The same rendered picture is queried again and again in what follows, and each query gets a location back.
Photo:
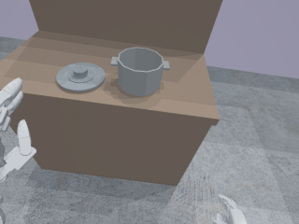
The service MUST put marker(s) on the lid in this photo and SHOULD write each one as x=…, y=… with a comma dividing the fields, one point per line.
x=68, y=81

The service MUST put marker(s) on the knob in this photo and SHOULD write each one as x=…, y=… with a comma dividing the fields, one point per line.
x=80, y=70

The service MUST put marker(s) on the pot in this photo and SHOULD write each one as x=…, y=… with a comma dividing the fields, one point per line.
x=140, y=70

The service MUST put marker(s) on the table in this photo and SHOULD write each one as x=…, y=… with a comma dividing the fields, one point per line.
x=106, y=131

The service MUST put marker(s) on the right robot hand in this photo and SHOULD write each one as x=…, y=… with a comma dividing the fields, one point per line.
x=236, y=216

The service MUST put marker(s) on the left robot hand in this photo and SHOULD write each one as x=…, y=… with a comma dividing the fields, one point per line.
x=10, y=97

